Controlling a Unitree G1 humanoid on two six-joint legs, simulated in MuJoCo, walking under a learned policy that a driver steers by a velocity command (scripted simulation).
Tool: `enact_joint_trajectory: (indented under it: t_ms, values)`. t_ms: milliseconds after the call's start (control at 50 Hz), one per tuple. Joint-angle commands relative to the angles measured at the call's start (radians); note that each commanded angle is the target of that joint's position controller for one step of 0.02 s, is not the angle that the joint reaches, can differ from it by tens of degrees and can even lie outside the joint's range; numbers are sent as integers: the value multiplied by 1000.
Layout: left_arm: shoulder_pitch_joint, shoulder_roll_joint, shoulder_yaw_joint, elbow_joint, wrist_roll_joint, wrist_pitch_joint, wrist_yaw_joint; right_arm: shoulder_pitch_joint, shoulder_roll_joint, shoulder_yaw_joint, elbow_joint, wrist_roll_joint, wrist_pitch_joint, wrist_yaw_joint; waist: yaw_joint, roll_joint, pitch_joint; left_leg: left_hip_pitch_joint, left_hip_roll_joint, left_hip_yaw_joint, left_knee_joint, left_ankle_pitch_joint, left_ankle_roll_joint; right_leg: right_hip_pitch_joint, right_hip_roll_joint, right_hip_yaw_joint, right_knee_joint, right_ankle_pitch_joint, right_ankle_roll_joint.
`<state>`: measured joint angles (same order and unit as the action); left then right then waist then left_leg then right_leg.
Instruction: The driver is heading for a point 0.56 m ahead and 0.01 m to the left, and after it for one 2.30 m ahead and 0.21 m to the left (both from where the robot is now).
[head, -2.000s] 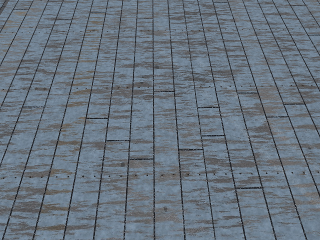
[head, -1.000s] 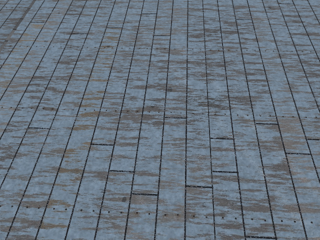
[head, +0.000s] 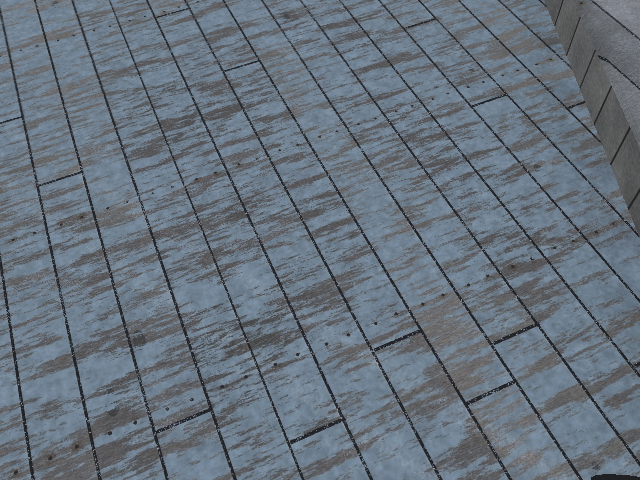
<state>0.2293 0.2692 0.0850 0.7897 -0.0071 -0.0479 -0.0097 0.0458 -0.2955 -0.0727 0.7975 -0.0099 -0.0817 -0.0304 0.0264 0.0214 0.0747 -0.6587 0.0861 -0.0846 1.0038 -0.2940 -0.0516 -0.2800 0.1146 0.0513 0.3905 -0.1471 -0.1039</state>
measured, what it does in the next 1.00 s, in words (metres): walks ahead: left foot, then right foot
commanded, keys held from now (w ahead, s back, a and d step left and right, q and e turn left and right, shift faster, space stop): e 0.14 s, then no key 0.22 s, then w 0.64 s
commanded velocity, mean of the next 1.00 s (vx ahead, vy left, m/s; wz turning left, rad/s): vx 0.25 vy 0.00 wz -0.22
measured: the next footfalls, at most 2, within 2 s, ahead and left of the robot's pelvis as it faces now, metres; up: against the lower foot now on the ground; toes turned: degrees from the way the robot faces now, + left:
left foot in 0.22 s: +0.24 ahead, +0.13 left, +0.00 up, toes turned -11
right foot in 0.56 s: +0.12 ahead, -0.09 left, +0.00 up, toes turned -10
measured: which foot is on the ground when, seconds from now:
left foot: up 0.00-0.20, down 0.22-0.56, up 0.58-0.94, down 0.96-1.00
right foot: down 0.00-0.22, up 0.24-0.54, down 0.56-0.96, up 0.98-1.00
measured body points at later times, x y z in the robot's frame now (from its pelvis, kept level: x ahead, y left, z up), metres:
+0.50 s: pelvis +0.12 +0.04 +0.00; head +0.15 +0.04 +0.44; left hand +0.30 +0.28 -0.12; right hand +0.19 -0.25 -0.12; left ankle +0.20 +0.14 -0.74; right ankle +0.08 -0.09 -0.72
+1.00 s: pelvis +0.30 +0.04 -0.02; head +0.33 +0.04 +0.43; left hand +0.32 +0.33 -0.15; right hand +0.48 -0.23 -0.10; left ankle +0.41 +0.13 -0.74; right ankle +0.09 -0.08 -0.72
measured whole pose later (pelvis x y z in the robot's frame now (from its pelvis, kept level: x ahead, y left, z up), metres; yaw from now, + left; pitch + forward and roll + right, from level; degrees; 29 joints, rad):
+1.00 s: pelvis +0.30 +0.04 -0.02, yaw -11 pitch +3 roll +0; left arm 0.46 0.28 0.06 0.85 -0.01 -0.05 0.01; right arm 0.04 -0.28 -0.04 0.72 0.01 -0.09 0.05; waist 0.07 -0.01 0.01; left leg -0.48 0.00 0.05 0.58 -0.16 0.06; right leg -0.07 -0.05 0.04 0.66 -0.50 0.03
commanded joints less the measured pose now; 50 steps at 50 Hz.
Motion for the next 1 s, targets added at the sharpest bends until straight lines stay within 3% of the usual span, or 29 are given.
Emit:
enact_joint_trajectory:
  t_ms: [20,120,180,200,220,240,260,280,320,360,380,420,480,540,560,580,600,620,640,680,700,780,840,880,920,940,960,980,1000]
  values:
    - [-23,171,43,-84,-14,10,28,63,-49,-7,-39,-3,13,-3,-38,-94,-196,114,-59,40,-171,157,-23,53,-211,141,-23,657,-129]
    - [-3,166,39,-97,-10,47,48,-47,-70,-5,-82,8,16,16,4,-138,-190,148,-107,11,-373,210,-22,92,-222,255,44,436,-83]
    - [-34,147,29,-118,-6,51,54,5,-102,-18,-76,4,0,25,-27,-169,-184,219,-109,3,-498,189,12,132,-227,338,117,334,-64]
    - [-48,136,22,-124,-6,49,55,43,-104,-20,-68,-2,-11,27,-56,-165,-185,307,-96,14,-595,311,39,117,-196,331,166,294,-36]
    - [-27,93,8,-137,8,43,54,78,-149,-28,-70,-22,-18,22,-54,-92,-239,464,28,-76,-598,569,92,55,-132,281,291,184,8]
    - [98,49,-4,-132,19,33,54,82,-192,-30,-83,-47,-11,13,14,123,-302,689,237,-292,-550,992,246,-139,-2,177,502,-322,66]
    - [161,97,-1,-130,4,34,49,138,-147,-25,-58,-33,5,14,15,274,-369,747,392,-515,-586,924,399,-266,7,129,686,-611,117]
    - [126,183,20,-113,-2,42,48,122,-110,-15,-80,-8,11,19,-20,154,-328,707,339,-489,-603,754,391,-299,-29,145,812,-566,146]
    - [28,182,27,-111,-1,77,58,84,-87,-3,-87,-5,29,21,-35,58,-226,580,224,-299,-623,536,307,-323,-56,114,871,-451,172]
    - [28,132,14,-114,-4,94,56,29,-90,3,-87,-7,47,19,-2,83,-172,435,146,-187,-677,391,270,-225,-80,74,772,-374,178]
    - [57,93,2,-106,-4,92,51,24,-75,6,-79,-9,52,21,10,104,-186,402,97,-126,-704,238,244,-164,-95,30,660,-341,176]
    - [37,50,-17,-104,1,81,42,34,-85,1,-69,-1,58,22,-15,175,-178,358,58,-92,-756,-5,233,-72,-99,-42,455,-328,167]
    - [16,96,-10,-107,-1,56,32,94,-152,-20,-58,20,62,15,-38,180,-181,377,116,-167,-782,-161,259,6,-93,-71,258,-257,127]
    - [85,85,-9,-64,5,36,26,100,-130,-14,-53,37,63,13,9,138,-134,252,92,-146,-766,-307,200,182,-85,-98,52,-158,49]
    - [131,95,-7,-55,10,28,28,70,-83,0,-67,31,56,16,34,94,-126,156,55,-106,-680,-287,154,264,-153,-7,8,-215,9]
    - [226,160,9,-34,19,22,35,15,0,21,-102,21,40,23,65,-97,-133,-17,-57,45,-412,-226,81,357,-333,249,-98,-422,-69]
    - [231,252,37,-30,20,16,25,-43,-38,12,-143,36,13,28,79,-267,-20,-177,-114,105,-239,-200,76,274,-493,545,-262,-604,-174]
    - [181,204,23,-45,29,-6,29,-43,-104,-11,-140,48,-4,30,53,-211,49,-220,-52,29,-119,-151,86,249,-491,550,-275,-565,-181]
    - [144,158,11,-50,20,-23,32,8,-112,-17,-118,47,-10,38,17,-201,43,-255,-37,16,-84,-78,94,286,-453,471,-259,-476,-148]
    - [138,130,3,-51,-2,-33,28,31,-97,-17,-95,24,-16,48,13,-159,14,-259,-8,27,-91,24,85,345,-400,339,-253,-276,-103]
    - [150,121,-1,-48,0,-33,28,19,-76,-12,-92,19,-18,54,17,-138,1,-221,-7,45,-106,77,77,331,-376,276,-255,-174,-92]
    - [188,138,6,-33,0,-26,26,-58,-15,16,-115,27,-13,75,46,-151,-6,-15,-38,110,-308,227,46,213,-309,102,-258,-18,-74]
    - [223,170,16,-17,-9,-24,22,-108,-30,20,-139,35,-12,85,63,-159,16,73,-58,123,-405,236,54,184,-333,94,-245,-15,-75]
    - [221,184,21,-8,-16,-23,21,-105,-55,16,-149,39,-15,89,46,-164,26,103,-55,112,-447,205,80,210,-368,111,-228,0,-67]
    - [200,198,24,-5,-18,-16,22,-39,-88,4,-138,35,-18,87,-6,-167,-3,209,-76,131,-484,177,113,234,-374,96,-150,174,-43]
    - [193,192,21,-5,-17,-13,24,59,-115,-12,-108,30,-16,79,-59,-152,-66,351,-104,153,-503,173,135,222,-340,54,-28,352,-20]
    - [196,163,10,-9,-9,-13,26,214,-160,-34,-67,28,-15,68,-127,-120,-173,582,-73,120,-489,187,168,136,-289,-2,182,412,13]
    - [258,76,-19,-50,5,-25,25,366,-266,-58,-48,3,-11,58,-147,97,-357,970,191,-249,-493,112,295,-196,-184,-66,585,138,85]
    - [289,35,-33,-45,-7,-48,26,421,-256,-51,-25,11,-7,67,-140,285,-461,1059,306,-641,-695,-125,375,-385,-71,40,804,-435,104]
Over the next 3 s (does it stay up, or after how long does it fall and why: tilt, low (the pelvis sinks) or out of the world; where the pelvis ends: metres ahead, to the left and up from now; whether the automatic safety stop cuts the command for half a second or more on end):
stays up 1.37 0.09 -0.01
